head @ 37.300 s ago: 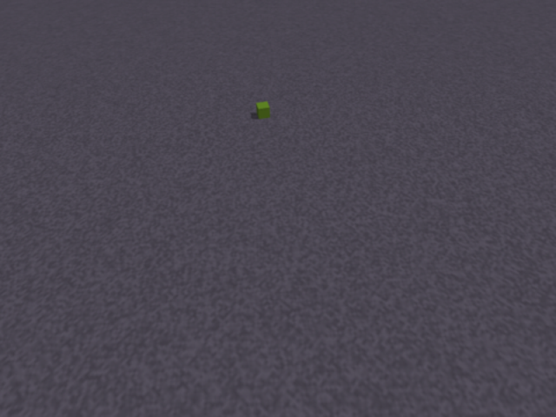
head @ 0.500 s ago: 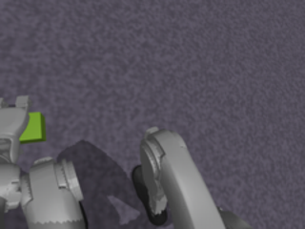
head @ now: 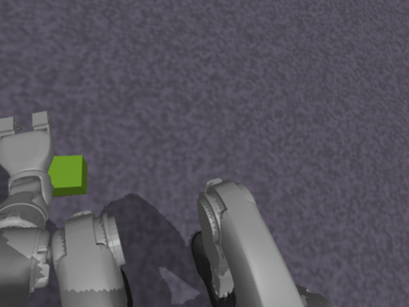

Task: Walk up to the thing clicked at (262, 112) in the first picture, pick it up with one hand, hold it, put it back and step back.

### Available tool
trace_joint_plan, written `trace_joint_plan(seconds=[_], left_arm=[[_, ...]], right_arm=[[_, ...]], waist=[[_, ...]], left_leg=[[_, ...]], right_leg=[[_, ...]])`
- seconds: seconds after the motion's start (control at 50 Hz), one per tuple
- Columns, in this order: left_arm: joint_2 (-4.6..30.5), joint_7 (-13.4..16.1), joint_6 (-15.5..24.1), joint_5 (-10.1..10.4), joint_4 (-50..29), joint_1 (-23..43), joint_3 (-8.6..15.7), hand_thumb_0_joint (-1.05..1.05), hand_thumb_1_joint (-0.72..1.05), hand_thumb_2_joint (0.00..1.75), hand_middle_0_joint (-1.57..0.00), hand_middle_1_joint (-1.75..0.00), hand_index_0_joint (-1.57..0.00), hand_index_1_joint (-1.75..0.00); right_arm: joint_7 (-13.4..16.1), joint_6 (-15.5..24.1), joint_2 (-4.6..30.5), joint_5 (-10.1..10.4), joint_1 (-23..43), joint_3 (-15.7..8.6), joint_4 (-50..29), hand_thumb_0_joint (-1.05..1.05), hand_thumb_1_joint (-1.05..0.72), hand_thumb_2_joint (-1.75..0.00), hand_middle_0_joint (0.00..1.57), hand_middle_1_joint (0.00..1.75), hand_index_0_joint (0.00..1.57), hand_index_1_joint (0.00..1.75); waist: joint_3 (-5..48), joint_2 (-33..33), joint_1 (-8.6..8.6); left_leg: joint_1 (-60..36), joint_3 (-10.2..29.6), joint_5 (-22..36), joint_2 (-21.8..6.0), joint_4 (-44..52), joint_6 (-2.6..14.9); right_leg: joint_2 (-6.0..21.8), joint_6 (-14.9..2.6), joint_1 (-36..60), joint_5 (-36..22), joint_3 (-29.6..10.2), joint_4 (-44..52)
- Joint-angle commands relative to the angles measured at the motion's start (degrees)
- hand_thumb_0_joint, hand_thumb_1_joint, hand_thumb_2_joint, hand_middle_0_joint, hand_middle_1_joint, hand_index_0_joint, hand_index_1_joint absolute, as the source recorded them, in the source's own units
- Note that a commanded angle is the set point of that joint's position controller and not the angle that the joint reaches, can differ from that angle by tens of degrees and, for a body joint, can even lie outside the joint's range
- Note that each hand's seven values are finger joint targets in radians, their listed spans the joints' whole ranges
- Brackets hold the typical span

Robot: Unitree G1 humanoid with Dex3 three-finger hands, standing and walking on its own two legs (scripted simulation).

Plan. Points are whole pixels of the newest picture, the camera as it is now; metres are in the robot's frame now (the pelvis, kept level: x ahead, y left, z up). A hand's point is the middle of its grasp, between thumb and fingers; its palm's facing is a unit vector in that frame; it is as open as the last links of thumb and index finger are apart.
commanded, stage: withdraw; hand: left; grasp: from above
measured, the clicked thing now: (67, 176) +0.42 +0.22 -0.28
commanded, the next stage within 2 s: home in 0.72 s
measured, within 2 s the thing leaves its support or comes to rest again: neither
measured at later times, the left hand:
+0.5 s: hand (52, 193) +0.36 +0.21 -0.11, palm faces -0.52 -0.04 -0.85, open 12.6 cm
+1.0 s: hand (15, 151) +0.43 +0.26 -0.08, palm faces -0.42 -0.07 -0.90, open 12.3 cm
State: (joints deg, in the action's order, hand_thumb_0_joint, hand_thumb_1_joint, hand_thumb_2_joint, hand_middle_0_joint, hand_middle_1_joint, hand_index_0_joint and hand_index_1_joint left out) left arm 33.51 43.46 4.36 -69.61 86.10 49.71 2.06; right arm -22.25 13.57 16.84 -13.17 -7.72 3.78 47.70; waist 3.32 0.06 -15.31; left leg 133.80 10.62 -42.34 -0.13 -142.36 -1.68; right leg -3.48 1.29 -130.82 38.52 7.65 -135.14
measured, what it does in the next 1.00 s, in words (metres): rises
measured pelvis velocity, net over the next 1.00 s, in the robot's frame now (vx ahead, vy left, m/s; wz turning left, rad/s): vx -0.01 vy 0.00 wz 0.10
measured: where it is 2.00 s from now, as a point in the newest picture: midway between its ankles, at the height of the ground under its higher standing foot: outside the picture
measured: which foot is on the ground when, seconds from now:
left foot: down 0.00-1.00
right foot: down 0.00-1.00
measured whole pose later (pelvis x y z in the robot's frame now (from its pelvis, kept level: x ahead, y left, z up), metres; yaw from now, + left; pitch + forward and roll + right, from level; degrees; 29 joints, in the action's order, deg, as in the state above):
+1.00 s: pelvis -0.01 +0.00 +0.06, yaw +6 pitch +36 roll -5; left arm 26.6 20.9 2.3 -64.0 75.3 50.6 -3.5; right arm -9.3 2.1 13.7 -5.3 -11.7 -0.6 44.6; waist 9.7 -4.4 -10.0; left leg 125.5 4.6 -40.1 0.3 -129.4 -0.4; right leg -2.3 1.3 -123.8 38.7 2.4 -126.1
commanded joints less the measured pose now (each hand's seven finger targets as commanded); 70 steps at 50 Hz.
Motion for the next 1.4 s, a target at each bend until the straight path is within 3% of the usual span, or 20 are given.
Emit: trace_joint_plan(seconds=[0.0, 0.06, 0.1, 0.16, 0.22, 0.32, 0.44, 0.58, 0.64, 0.72, 0.76, 0.82, 0.88, 0.92, 0.98, 1.04, 1.12, 1.16, 1.28, 1.38], left_arm=[[-0.2, -3.0, -8.1, 7.4, -12.0, 13.0, -2.8, 0.00, -0.54, 1.01, -0.11, -0.97, -0.09, -1.00], [-2.0, -10.2, -10.8, 10.1, -20.4, 15.2, -6.2, 0.00, -0.52, 1.00, -0.14, -0.96, -0.11, -0.99], [-5.5, -15.3, -11.7, 11.4, -19.3, 12.8, -9.6, 0.00, -0.47, 0.97, -0.20, -0.91, -0.16, -0.95], [-6.5, -22.1, -10.0, 11.7, -17.8, 11.4, -11.3, 0.00, -0.40, 0.92, -0.22, -0.87, -0.19, -0.89], [-6.0, -25.7, -7.0, 9.8, -19.5, 12.0, -12.2, 0.00, -0.34, 0.87, -0.27, -0.82, -0.25, -0.84], [-4.5, -23.1, -3.0, 4.6, -13.3, 10.3, -9.6, 0.00, -0.26, 0.81, -0.33, -0.76, -0.31, -0.78], [1.3, -13.8, 0.9, -1.0, -9.5, 17.4, -5.4, 0.00, -0.22, 0.76, -0.37, -0.71, -0.35, -0.72], [6.4, -8.4, 2.6, 0.1, -9.3, 28.7, -3.3, 0.00, -0.26, 0.78, -0.33, -0.73, -0.32, -0.74], [6.7, -8.7, 2.3, 1.4, -13.5, 29.9, -2.7, 0.00, -0.25, 0.76, -0.34, -0.73, -0.34, -0.73], [5.7, -11.4, 0.9, 2.1, -9.5, 26.9, -3.3, 0.00, -0.25, 0.79, -0.29, -0.78, -0.30, -0.77], [6.8, -13.3, -0.1, 2.6, -11.4, 23.8, -2.2, 0.00, -0.26, 0.79, -0.29, -0.78, -0.30, -0.77], [4.0, -16.6, -1.4, 3.8, -10.6, 21.2, -4.4, 0.00, -0.18, 0.87, -0.24, -0.74, -0.22, -0.76], [5.3, -19.4, -1.9, 5.4, -15.9, 16.3, -2.6, 0.00, -0.26, 0.79, -0.28, -0.79, -0.30, -0.77], [0.8, -21.3, -2.6, 5.9, -15.8, 12.8, -5.6, 0.00, -0.10, 0.93, -0.22, -0.63, -0.20, -0.63], [4.3, -22.7, -2.3, 7.2, -25.1, 12.7, -2.9, 0.00, 0.14, 0.85, -0.20, -0.48, -0.19, -0.49], [2.9, -23.7, -3.3, 9.6, -31.9, 4.9, -1.8, 0.00, 0.38, 0.83, -0.19, -0.37, -0.19, -0.38], [0.0, -25.2, -5.8, 15.6, -44.7, -2.7, -2.5, 0.00, 0.70, 0.82, -0.19, -0.28, -0.19, -0.28], [-2.9, -26.0, -7.2, 20.3, -49.6, -5.1, -4.0, 0.00, 0.85, 0.87, -0.19, -0.29, -0.19, -0.29], [-6.9, -28.8, -10.0, 30.9, -58.8, -16.9, -7.4, 0.00, 0.90, 0.90, -0.20, -0.30, -0.20, -0.30], [-8.1, -29.8, -11.9, 37.9, -64.7, -27.5, -7.3, 0.00, 0.90, 0.90, -0.20, -0.30, -0.20, -0.30]], right_arm=[[0.6, -3.6, 15.5, 5.7, -8.4, -8.3, -1.0, 0.00, -0.91, -0.91, 0.20, 0.30, 0.20, 0.30], [2.8, -6.5, 14.2, 8.0, -10.4, -10.2, -1.4, 0.00, -0.91, -0.91, 0.20, 0.30, 0.20, 0.30], [4.4, -8.1, 13.7, 8.9, -10.0, -10.7, -2.1, 0.00, -0.91, -0.91, 0.20, 0.30, 0.20, 0.30], [7.0, -10.2, 11.6, 9.2, -10.6, -10.0, -2.4, 0.00, -0.91, -0.91, 0.20, 0.30, 0.20, 0.30], [10.0, -11.1, 11.9, 9.1, -8.2, -9.2, -6.1, 0.00, -0.91, -0.91, 0.20, 0.30, 0.20, 0.30], [13.4, -11.0, 10.8, 8.4, -5.8, -7.1, -8.0, 0.00, -0.90, -0.91, 0.20, 0.30, 0.20, 0.30], [15.0, -8.0, 10.2, 5.9, -5.0, -6.3, -6.2, 0.00, -0.91, -0.91, 0.20, 0.30, 0.20, 0.30], [14.5, -5.6, 11.4, 3.3, -8.4, -6.9, -3.3, 0.00, -0.91, -0.90, 0.20, 0.30, 0.20, 0.30], [14.0, -5.8, 11.8, 3.3, -9.4, -7.5, -2.7, 0.00, -0.91, -0.90, 0.20, 0.30, 0.20, 0.30], [13.0, -6.6, 12.1, 3.7, -12.2, -7.7, -1.8, 0.00, -0.91, -0.90, 0.20, 0.30, 0.20, 0.30], [13.1, -7.5, 13.0, 4.9, -13.5, -8.6, -2.0, 0.00, -0.91, -0.90, 0.20, 0.30, 0.20, 0.30], [12.9, -8.9, 12.1, 6.2, -14.1, -8.5, -2.4, 0.00, -0.89, -0.89, 0.20, 0.30, 0.20, 0.30], [13.2, -10.2, 12.1, 7.6, -15.4, -9.3, -3.6, 0.00, -0.90, -0.90, 0.20, 0.30, 0.20, 0.30], [13.5, -11.2, 11.4, 8.8, -14.2, -9.0, -5.3, 0.00, -0.89, -0.90, 0.20, 0.30, 0.20, 0.30], [14.4, -12.4, 11.0, 9.8, -14.0, -9.4, -7.4, 0.00, -0.89, -0.90, 0.20, 0.30, 0.20, 0.30], [15.4, -13.3, 10.9, 11.0, -12.1, -9.9, -10.1, 0.00, -0.90, -0.90, 0.20, 0.30, 0.20, 0.30], [17.7, -14.1, 9.2, 12.5, -8.7, -10.5, -12.9, 0.00, -0.90, -0.90, 0.20, 0.30, 0.20, 0.30], [19.1, -14.0, 8.5, 13.0, -7.0, -10.4, -13.6, 0.00, -0.90, -0.90, 0.20, 0.30, 0.20, 0.30], [22.4, -12.3, 7.1, 14.2, -2.5, -9.6, -14.7, 0.00, -0.90, -0.90, 0.20, 0.30, 0.20, 0.30], [24.4, -10.3, 5.7, 15.2, 0.8, -8.3, -16.2, 0.00, -0.90, -0.90, 0.20, 0.30, 0.20, 0.30]], waist=[[46.0, -22.7, 2.41], [46.8, -15.5, 1.98], [41.9, -7.6, 0.37], [36.8, -1.2, 0.60], [33.6, 1.7, 2.18], [28.6, 0.2, 4.03], [33.3, -5.2, 3.58], [39.9, -10.4, 1.13], [46.7, -16.6, 2.09], [47.4, -15.3, 1.41], [51.1, -17.4, 3.43], [46.6, -12.3, 2.76], [49.4, -11.1, 5.03], [44.0, -7.6, 4.26], [45.5, -7.4, 6.46], [47.3, -7.9, 8.68], [47.7, -8.2, 10.16], [43.8, -6.0, 9.05], [37.1, -3.8, 9.25], [32.8, -4.0, 10.51]], left_leg=[[-33.8, -8.3, 14.5, 0.0, 21.6, 2.07], [-30.9, -9.2, 13.6, 0.5, 23.9, 3.40], [-28.7, -8.3, 11.4, 0.6, 25.0, 3.97], [-23.5, -9.1, 9.7, 1.2, 26.0, 4.42], [-22.3, -10.2, 7.6, 2.2, 26.4, 4.27], [-21.5, -10.4, 3.2, 3.3, 27.6, 3.98], [-22.8, -10.9, 2.2, 3.0, 25.0, 3.72], [-28.2, -10.6, 4.5, 2.2, 21.1, 2.95], [-34.1, -10.4, 8.0, 1.8, 21.2, 2.31], [-34.8, -10.0, 11.4, 1.9, 21.8, 2.58], [-38.2, -9.5, 14.5, 2.1, 24.1, 2.20], [-35.2, -9.8, 15.5, 2.1, 24.6, 3.09], [-36.0, -9.8, 18.5, 2.1, 26.4, 3.49], [-33.7, -9.3, 16.2, 1.9, 27.8, 3.78], [-35.0, -9.6, 14.6, 2.0, 30.3, 3.87], [-39.4, -9.4, 13.5, 2.2, 34.3, 3.40], [-45.4, -8.3, 7.8, 1.8, 41.6, 3.26], [-45.1, -8.0, 5.3, 1.8, 43.8, 3.42], [-51.6, -8.6, 5.2, 1.5, 50.4, 3.35], [-58.6, -8.7, 5.4, 1.5, 57.3, 3.03]], right_leg=[[-1.7, -3.82, 23.7, -17.7, 1.8, 16.5], [-2.2, -3.51, 29.5, -16.3, -0.8, 21.7], [-1.9, -3.18, 29.4, -14.5, -1.3, 24.0], [-1.6, -3.06, 33.1, -11.5, -2.7, 26.1], [-1.1, -3.61, 33.8, -6.1, -3.8, 29.1], [-0.6, -4.10, 28.9, -0.3, -4.4, 28.4], [-0.2, -3.84, 25.2, 0.4, -5.0, 24.4], [0.9, -3.59, 24.7, 0.2, -4.4, 22.5], [1.1, -4.05, 24.0, -4.4, -2.7, 20.2], [1.1, -3.89, 25.0, -10.3, 0.0, 19.1], [1.3, -4.31, 25.8, -13.4, 0.5, 18.5], [0.4, -3.95, 28.0, -15.3, 0.3, 20.7], [0.5, -3.89, 32.5, -17.9, -0.5, 22.1], [0.3, -3.80, 31.3, -15.8, -0.7, 23.6], [0.4, -3.95, 35.3, -13.8, -1.5, 26.6], [0.7, -4.15, 38.1, -12.3, -2.1, 30.1], [0.9, -3.62, 41.7, -7.9, -3.1, 36.0], [0.9, -3.27, 43.8, -5.7, -3.9, 39.5], [1.1, -2.96, 50.0, -5.1, -5.1, 47.2], [1.3, -2.96, 55.9, -4.9, -5.8, 53.5]])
